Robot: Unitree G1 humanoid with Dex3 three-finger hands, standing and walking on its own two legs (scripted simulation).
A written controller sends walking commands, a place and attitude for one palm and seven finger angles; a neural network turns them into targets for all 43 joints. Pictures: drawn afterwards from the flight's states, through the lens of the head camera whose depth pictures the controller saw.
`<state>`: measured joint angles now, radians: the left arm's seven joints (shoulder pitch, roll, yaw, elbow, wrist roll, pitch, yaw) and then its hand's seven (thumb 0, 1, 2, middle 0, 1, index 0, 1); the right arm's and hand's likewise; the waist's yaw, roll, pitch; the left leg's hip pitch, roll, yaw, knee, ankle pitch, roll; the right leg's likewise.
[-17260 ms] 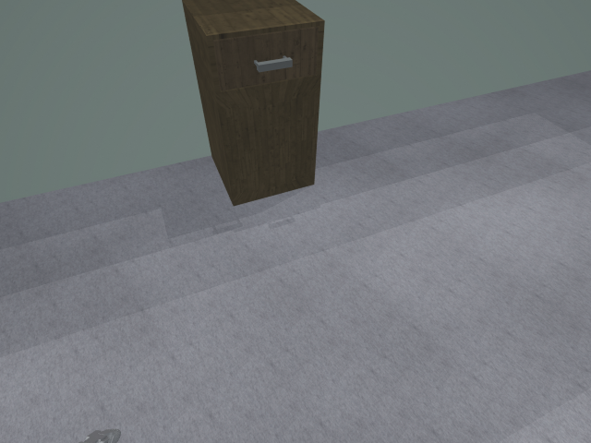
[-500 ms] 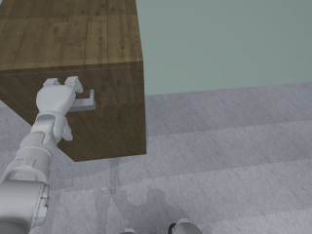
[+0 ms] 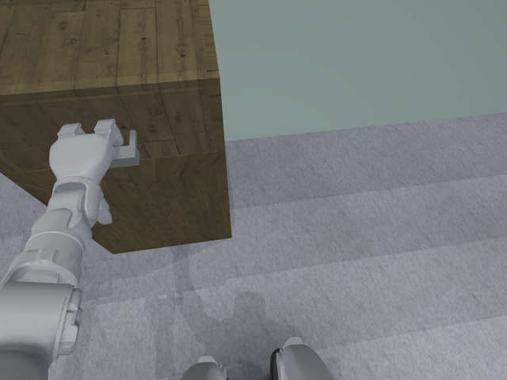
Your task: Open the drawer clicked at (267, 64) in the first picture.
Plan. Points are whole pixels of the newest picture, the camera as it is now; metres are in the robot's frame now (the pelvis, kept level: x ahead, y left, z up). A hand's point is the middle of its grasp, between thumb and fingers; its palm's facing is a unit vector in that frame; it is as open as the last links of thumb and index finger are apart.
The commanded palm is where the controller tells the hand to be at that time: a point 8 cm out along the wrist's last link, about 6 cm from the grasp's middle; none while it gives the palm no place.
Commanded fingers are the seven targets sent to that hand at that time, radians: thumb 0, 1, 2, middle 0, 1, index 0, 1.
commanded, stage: lower the fingers behind the handle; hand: left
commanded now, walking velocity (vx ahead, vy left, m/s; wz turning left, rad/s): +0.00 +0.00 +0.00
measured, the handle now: (99, 148) +0.51 +0.26 -0.02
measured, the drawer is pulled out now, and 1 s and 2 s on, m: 0.00 0.00 0.03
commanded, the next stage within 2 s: close the thumb around the handle in 0.68 s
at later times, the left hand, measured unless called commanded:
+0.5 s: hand (101, 178) +0.46 +0.25 -0.04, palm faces -0.08 -0.03 -1.00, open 13.8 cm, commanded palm +0.45 +0.24 +0.01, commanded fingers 0.00 -0.50 0.30 -0.30 -1.20 -0.30 -1.20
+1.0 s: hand (102, 178) +0.46 +0.25 -0.04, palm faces -0.07 -0.04 -1.00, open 12.5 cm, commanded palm +0.44 +0.24 +0.01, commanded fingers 0.00 0.17 0.59 -0.35 -1.27 -0.35 -1.27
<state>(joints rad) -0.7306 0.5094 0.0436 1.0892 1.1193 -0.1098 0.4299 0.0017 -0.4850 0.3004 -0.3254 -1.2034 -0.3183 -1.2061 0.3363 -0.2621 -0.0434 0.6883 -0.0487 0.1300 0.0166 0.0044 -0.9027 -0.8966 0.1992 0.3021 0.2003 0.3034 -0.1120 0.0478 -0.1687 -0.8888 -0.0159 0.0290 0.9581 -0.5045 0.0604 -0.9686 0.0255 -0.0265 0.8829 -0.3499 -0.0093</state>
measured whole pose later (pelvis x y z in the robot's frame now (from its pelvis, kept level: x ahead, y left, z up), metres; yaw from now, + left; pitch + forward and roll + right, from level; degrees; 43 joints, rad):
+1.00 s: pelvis -0.01 +0.00 -0.01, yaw +0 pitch +27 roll -2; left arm -0.74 0.51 0.05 1.08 1.11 -0.10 0.44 0.00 -0.27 0.39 -0.32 -1.22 -0.33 -1.22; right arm 0.33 -0.26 -0.04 0.69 -0.05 0.11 0.02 0.00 -0.90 -0.90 0.20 0.30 0.20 0.30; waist -0.12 0.05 -0.18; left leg -0.97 -0.01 0.02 1.04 -0.53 0.06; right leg -1.04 0.03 -0.04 0.95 -0.37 -0.01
